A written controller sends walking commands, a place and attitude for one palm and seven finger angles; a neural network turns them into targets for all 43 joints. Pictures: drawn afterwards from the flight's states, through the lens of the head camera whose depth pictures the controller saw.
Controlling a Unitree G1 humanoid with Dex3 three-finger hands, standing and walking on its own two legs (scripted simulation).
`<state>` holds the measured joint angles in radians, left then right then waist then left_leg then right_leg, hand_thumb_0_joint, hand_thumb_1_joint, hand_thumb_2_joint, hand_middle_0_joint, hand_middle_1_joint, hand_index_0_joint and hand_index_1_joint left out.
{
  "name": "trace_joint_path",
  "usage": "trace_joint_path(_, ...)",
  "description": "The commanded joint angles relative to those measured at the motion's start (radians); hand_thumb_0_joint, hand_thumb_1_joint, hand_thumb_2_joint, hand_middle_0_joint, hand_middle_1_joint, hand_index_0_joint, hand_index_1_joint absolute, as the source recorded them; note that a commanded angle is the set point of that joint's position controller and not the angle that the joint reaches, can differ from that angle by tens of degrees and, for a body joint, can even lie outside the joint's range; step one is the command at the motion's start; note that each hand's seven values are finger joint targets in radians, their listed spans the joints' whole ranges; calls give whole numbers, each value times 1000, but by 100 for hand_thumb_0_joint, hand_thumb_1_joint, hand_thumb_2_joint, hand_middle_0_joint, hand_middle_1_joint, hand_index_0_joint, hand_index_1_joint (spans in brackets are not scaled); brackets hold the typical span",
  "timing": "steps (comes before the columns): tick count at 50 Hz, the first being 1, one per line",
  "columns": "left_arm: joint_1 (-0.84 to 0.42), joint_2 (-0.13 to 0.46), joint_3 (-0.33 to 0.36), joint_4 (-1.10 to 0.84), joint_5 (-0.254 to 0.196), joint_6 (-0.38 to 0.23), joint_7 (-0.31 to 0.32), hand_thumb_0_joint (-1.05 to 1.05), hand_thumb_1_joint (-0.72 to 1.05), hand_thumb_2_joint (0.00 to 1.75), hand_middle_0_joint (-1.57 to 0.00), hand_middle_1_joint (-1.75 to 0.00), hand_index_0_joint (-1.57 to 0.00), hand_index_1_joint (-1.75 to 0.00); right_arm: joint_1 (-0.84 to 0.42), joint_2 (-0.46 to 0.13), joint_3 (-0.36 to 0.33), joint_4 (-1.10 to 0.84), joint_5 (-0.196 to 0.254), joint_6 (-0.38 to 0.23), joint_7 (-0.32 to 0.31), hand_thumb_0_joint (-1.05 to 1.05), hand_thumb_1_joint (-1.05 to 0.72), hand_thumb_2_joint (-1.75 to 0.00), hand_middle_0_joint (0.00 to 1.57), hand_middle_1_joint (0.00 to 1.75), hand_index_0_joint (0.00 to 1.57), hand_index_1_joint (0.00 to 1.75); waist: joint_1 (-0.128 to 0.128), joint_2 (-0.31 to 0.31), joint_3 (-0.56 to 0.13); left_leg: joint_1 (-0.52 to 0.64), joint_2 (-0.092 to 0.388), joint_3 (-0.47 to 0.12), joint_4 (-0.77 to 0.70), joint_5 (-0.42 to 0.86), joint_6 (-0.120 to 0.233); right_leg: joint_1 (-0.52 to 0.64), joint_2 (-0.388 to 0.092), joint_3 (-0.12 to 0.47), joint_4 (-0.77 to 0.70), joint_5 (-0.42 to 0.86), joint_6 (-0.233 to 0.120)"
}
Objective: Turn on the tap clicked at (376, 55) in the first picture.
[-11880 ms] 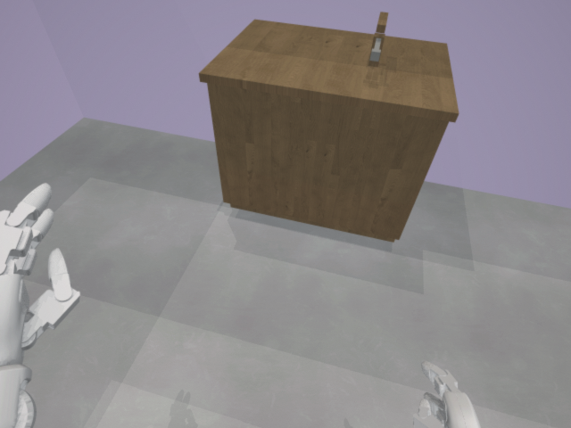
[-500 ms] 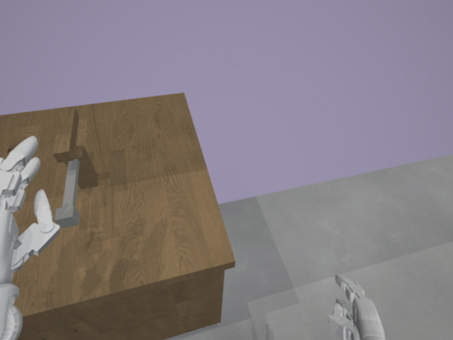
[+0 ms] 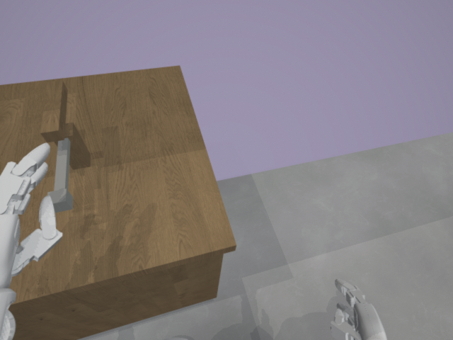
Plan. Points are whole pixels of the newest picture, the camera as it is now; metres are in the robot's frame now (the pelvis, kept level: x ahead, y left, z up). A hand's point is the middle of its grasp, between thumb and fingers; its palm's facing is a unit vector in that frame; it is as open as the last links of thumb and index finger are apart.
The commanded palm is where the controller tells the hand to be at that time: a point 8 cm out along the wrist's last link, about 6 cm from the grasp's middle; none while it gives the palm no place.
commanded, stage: shuffle to correct the standing spot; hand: left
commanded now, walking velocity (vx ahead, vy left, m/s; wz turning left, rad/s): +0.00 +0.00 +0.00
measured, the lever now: (60, 200) +0.30 +0.30 +0.05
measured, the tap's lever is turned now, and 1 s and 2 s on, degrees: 0 0 0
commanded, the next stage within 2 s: come to a stop and stand still in 0.40 s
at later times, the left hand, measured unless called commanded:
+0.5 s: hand (21, 272) +0.17 +0.24 +0.15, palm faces +0.25 -0.80 -0.55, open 7.4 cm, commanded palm +0.10 +0.28 +0.18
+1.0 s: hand out of the picture +0.14 +0.27 +0.17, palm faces +0.34 -0.83 -0.45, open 7.4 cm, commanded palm +0.08 +0.31 +0.18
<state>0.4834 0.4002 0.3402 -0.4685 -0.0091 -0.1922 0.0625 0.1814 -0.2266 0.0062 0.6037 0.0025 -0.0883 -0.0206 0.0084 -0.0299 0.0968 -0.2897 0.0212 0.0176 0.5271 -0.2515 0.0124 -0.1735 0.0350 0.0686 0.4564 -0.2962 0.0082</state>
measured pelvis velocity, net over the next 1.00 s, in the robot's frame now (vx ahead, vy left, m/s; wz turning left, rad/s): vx -0.08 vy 0.03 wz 0.00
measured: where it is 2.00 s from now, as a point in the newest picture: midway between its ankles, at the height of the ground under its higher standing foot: outside the picture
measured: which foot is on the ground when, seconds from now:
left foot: down 0.00-1.00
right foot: down 0.00-1.00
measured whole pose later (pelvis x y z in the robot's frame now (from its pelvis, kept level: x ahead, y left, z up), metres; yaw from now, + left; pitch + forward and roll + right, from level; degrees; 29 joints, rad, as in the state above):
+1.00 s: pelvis -0.08 +0.03 +0.00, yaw +0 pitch -3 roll -3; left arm 0.42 0.41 0.39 -0.51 -0.01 -0.23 0.07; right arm 0.23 -0.20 0.00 0.57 0.01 -0.14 -0.02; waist 0.00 0.00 0.10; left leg -0.36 -0.01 -0.01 0.55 -0.23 0.05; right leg -0.24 0.00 -0.01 0.48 -0.26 0.00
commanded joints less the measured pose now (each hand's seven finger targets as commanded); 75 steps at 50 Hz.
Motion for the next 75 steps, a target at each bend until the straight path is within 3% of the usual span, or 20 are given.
trace_joint_path(1, -162, 259, 234, -291, -11, -72, 68, 0, 90, 90, -20, -30, -20, -30, -98, -124, -45, -162, 3, -64, -11, 0, -90, -90, 20, 30, 20, 30, 14, 198, -214, 175, 46, -45, -62, 212, 35, -6, -76, -3, -40, 325, -30)
trace_joint_path(6, -71, 182, 186, -307, -6, -71, 64, 0, 90, 90, -20, -30, -20, -30, -73, -120, -50, -176, 3, -78, 1, 0, -90, -90, 20, 30, 20, 30, 26, 225, -245, 238, 92, -89, -66, 475, 38, -46, -42, -61, 10, 327, -13)
trace_joint_path(9, -55, 150, 162, -318, -7, -74, 46, 0, 90, 90, -20, -30, -20, -30, -56, -120, -57, -191, -1, -76, 12, 0, -90, -90, 20, 30, 20, 30, 21, 194, -248, 255, 155, -114, -67, 579, 46, -111, -33, -78, 28, 128, 0)
trace_joint_path(20, -52, 183, 210, -355, -30, -77, -7, 0, 90, 90, -20, -30, -20, -30, -56, -104, -50, -251, -2, -62, 14, 0, -90, -90, 20, 30, 20, 30, 30, 129, -238, 62, 197, -105, -69, 245, 39, -51, -38, -95, -15, 114, -5)
trace_joint_path(26, -1, 235, 269, -364, -50, -95, -11, 0, 90, 90, -20, -30, -20, -30, -32, -100, -59, -223, -2, -91, -10, 0, -90, -90, 20, 30, 20, 30, 16, 39, -264, 44, 91, -41, 32, -75, 0, -122, -107, 28, -66, 208, -68)
trace_joint_path(27, -4, 149, 188, -362, -63, -90, -11, 0, 90, 90, -20, -30, -20, -30, -22, -89, -53, -224, 0, -87, -11, 0, -90, -90, 20, 30, 20, 30, 2, 29, -269, 42, 59, -23, 58, -143, -6, -136, -139, 50, -83, 155, -80)
trace_joint_path(31, 5, 221, 243, -282, -59, -52, 47, 0, 90, 90, -20, -30, -20, -30, -46, -103, -51, -179, 6, -86, -36, 0, -90, -90, 20, 30, 20, 30, -3, 12, -250, 141, -4, -30, 203, -168, -15, -289, -253, 194, -180, -131, -135)
trace_joint_path(32, -7, 147, 168, -280, -58, -46, 46, 0, 90, 90, -20, -30, -20, -30, -54, -81, -35, -177, 3, -78, -33, 0, -90, -90, 20, 30, 20, 30, -14, 7, -236, 126, -5, -37, 149, -154, -6, -262, -230, 150, -165, -140, -114)
trace_joint_path(35, -36, 170, 180, -248, -45, -54, 57, 0, 90, 90, -20, -30, -20, -30, -79, -105, -45, -172, 12, -81, -35, 0, -90, -90, 20, 30, 20, 30, -12, -26, -161, 87, 5, -70, 49, -177, 18, -241, -167, 83, -137, -191, -74)
trace_joint_path(42, -122, 159, 152, -268, -8, -91, 47, 0, 90, 90, -20, -30, -20, -30, -88, -122, -49, -189, 22, -102, -24, 0, -90, -90, 20, 30, 20, 30, 5, 230, -84, -188, 131, -271, -318, -518, 69, 5, -5, -91, 75, -85, -8)
trace_joint_path(46, -119, 183, 177, -270, -8, -98, 39, 0, 90, 90, -20, -30, -20, -30, -71, -120, -59, -186, 15, -112, -9, 0, -90, -90, 20, 30, 20, 30, 14, 226, -131, -140, 88, -189, -269, -455, 36, 46, -10, -105, 24, -61, -19)
trace_joint_path(55, -136, 118, 120, -156, -21, -67, 20, 0, 90, 90, -20, -30, -20, -30, -55, -100, -50, -152, 4, -89, -2, 0, -90, -90, 20, 30, 20, 30, -2, 2, -112, 21, 26, -96, -78, -290, 25, -150, -87, 11, -142, -177, -60)
trace_joint_path(62, -265, 96, 77, -213, -4, -63, 37, 0, 90, 90, -20, -30, -20, -30, -90, -97, -32, -158, 4, -105, -11, 0, -90, -90, 20, 30, 20, 30, 8, 159, -107, -44, 100, -204, -283, -461, 45, -57, -24, -47, -19, -111, -21)
trace_joint_path(63, -1229, 959, 692, -461, 132, -187, 52, 0, 90, 90, -20, -30, -20, -30, 21, -113, -44, -144, -41, -146, -18, 0, -90, -90, 20, 30, 20, 30, 71, -126, -88, -206, 80, -62, -65, -100, 50, -48, -128, 36, -133, 36, -33)
trace_joint_path(64, -653, 274, 217, 118, 19, -140, 18, 0, 90, 90, -20, -30, -20, -30, -56, 20, 19, -112, 10, -152, -23, 0, -90, -90, 20, 30, 20, 30, 12, -165, -214, 95, -19, -75, 58, 34, 29, -229, -163, 109, -147, -55, -71)
trace_joint_path(65, -339, 189, 172, 69, -23, -126, 16, 0, 90, 90, -20, -30, -20, -30, -54, -50, -29, -142, 6, -158, -18, 0, -90, -90, 20, 30, 20, 30, 51, -85, -167, 152, -13, -63, 23, 35, 10, -212, -146, 181, -198, -3, -79)
trace_joint_path(66, -274, 43, 54, 105, -30, -106, 12, 0, 90, 90, -20, -30, -20, -30, -46, -53, -41, -159, 16, -162, -5, 0, -90, -90, 20, 30, 20, 30, 32, 152, -234, 189, 11, -32, -86, -21, 4, -152, -130, 112, -131, -30, -77)
trace_joint_path(68, -337, 99, 57, -142, -27, -147, 10, 0, 90, 90, -20, -30, -20, -30, -32, -112, -60, -162, 16, -160, 12, 0, -90, -90, 20, 30, 20, 30, 23, 305, -224, 76, 78, -132, -219, -257, 19, -90, -67, 40, -16, -110, -53)
trace_joint_path(70, -237, 83, 53, -180, -20, -163, 18, 0, 90, 90, -20, -30, -20, -30, -65, -100, -43, -184, 23, -163, 24, 0, -90, -90, 20, 30, 20, 30, 39, 349, -165, -144, 132, -183, -345, -451, 49, 54, -30, -44, 103, -56, -25)
trace_joint_path(75, -132, 178, 187, -169, -30, -152, 51, 0, 90, 90, -20, -30, -20, -30, -41, -89, -42, -191, 13, -141, 16, 0, -90, -90, 20, 30, 20, 30, 28, -20, -188, -42, 91, -131, -208, -242, 29, 6, -67, -21, -60, -35, -28)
